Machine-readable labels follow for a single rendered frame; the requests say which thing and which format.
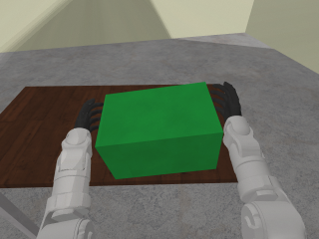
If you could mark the robot left hand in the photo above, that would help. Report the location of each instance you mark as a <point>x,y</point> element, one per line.
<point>84,119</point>

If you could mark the right robot upper arm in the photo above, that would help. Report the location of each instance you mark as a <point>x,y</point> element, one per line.
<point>271,220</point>

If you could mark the robot left forearm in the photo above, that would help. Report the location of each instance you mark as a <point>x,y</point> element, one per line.
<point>70,198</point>

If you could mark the left robot upper arm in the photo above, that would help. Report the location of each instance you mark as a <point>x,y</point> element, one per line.
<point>80,228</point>

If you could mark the robot right hand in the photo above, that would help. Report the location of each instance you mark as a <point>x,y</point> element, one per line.
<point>230,103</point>

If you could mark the robot right forearm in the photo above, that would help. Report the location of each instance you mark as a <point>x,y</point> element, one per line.
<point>255,180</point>

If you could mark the table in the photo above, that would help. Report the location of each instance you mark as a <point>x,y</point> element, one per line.
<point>36,122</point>

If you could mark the carton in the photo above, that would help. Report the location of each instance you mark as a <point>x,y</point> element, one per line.
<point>159,131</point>

